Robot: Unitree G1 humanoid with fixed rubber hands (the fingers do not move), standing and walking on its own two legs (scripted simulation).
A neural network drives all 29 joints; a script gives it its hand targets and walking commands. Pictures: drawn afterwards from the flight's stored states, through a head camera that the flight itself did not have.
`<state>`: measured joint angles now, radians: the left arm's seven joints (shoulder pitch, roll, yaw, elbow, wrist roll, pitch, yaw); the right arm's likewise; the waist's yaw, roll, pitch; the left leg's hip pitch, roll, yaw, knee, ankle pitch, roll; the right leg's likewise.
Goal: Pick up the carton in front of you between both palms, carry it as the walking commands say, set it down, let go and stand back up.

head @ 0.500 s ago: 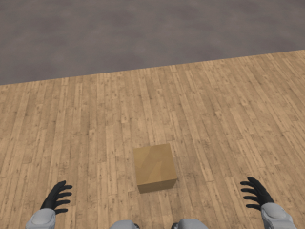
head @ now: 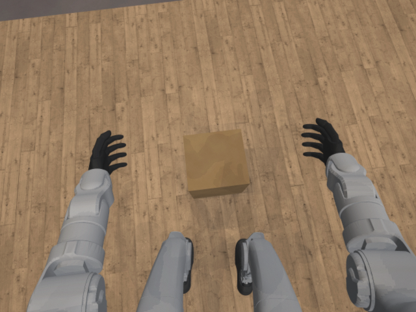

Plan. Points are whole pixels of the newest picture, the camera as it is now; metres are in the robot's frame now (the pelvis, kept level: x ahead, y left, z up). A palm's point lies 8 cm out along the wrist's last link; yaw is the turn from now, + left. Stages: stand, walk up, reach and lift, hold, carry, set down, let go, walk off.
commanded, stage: reach and lift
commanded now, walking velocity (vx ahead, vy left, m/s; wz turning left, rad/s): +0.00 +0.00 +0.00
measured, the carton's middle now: (215, 167) +0.48 +0.01 -0.56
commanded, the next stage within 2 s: none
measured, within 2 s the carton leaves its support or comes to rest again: neither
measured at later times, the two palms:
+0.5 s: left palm (139, 133) +0.47 +0.20 -0.17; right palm (292, 114) +0.52 -0.18 -0.17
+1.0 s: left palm (157, 163) +0.45 +0.20 -0.41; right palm (270, 151) +0.50 -0.18 -0.41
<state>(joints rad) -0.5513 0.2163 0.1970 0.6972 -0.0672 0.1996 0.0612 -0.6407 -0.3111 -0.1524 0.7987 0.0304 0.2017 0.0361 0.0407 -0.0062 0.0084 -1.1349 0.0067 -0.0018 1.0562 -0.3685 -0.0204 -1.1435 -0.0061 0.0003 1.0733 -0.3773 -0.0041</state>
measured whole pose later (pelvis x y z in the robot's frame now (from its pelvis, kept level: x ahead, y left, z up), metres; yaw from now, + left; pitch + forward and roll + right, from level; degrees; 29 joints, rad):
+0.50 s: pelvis -0.01 -0.01 -0.05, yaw +0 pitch +47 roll +2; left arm -1.05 0.12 0.43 0.82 0.05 0.11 0.08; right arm -1.23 -0.31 -0.29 1.03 -0.10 0.13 0.04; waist 0.07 -0.01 -0.06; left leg -1.65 0.02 0.01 1.17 -0.34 -0.03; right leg -1.67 0.01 0.02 1.20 -0.35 -0.01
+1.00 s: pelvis -0.05 +0.00 -0.26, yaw +2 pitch +44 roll +3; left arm -1.21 0.24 0.20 0.91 -0.21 0.09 0.18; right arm -1.35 -0.44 -0.06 1.07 0.18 0.10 -0.06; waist 0.05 0.01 0.15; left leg -2.21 -0.01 0.01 1.96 -0.52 -0.03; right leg -2.23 0.00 0.04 1.99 -0.52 0.01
